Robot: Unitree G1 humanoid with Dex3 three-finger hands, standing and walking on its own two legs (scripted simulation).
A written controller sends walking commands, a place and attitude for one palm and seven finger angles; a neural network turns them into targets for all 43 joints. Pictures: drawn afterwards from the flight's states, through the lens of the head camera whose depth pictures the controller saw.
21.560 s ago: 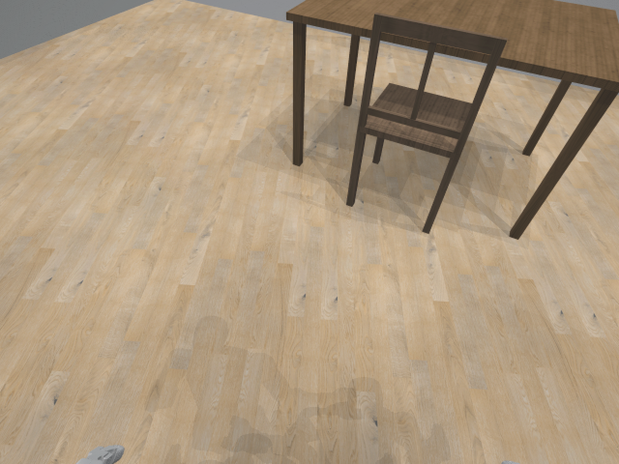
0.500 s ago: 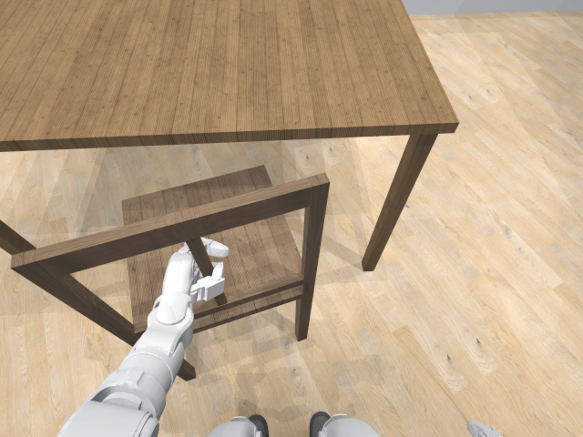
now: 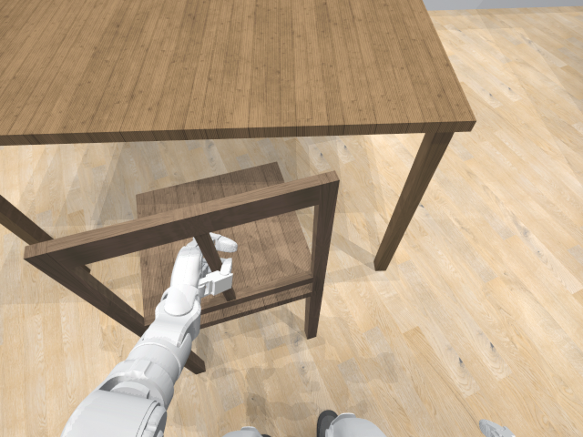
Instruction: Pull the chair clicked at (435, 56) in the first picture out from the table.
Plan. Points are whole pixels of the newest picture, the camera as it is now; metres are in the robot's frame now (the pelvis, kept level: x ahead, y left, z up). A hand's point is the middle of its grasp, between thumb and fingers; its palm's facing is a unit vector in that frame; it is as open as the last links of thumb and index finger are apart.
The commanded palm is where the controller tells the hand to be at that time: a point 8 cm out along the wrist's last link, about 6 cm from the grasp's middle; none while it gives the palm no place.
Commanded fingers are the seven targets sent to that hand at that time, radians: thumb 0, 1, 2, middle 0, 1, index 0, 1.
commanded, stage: step backward, pulling the chair out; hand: left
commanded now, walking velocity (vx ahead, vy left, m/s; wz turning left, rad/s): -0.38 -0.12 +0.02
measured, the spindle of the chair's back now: (218, 269) +0.39 +0.13 -0.10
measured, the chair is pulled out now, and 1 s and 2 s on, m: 0.14 0.24 0.24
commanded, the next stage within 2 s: none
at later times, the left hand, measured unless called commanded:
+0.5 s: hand (228, 287) +0.34 +0.10 -0.06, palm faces +0.04 -0.98 -0.19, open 5.2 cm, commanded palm +0.32 +0.15 -0.06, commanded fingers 0.00 0.90 0.90 -0.50 -1.45 -0.50 -1.45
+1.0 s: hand (214, 342) +0.26 +0.11 -0.06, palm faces -0.11 -0.97 -0.19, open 5.2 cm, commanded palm +0.28 +0.17 -0.06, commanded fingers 0.00 0.90 0.90 -0.50 -1.45 -0.50 -1.45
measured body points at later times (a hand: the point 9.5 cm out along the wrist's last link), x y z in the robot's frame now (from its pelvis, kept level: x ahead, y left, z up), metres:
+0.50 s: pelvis -0.03 -0.02 +0.00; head +0.06 -0.05 +0.44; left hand +0.33 +0.15 -0.05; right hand +0.04 -0.29 -0.15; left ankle -0.03 +0.11 -0.69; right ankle +0.05 -0.09 -0.72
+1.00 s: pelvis -0.08 +0.02 +0.00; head -0.03 -0.01 +0.44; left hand +0.26 +0.17 -0.05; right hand +0.00 -0.22 -0.15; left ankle -0.13 +0.16 -0.72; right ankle +0.05 -0.09 -0.72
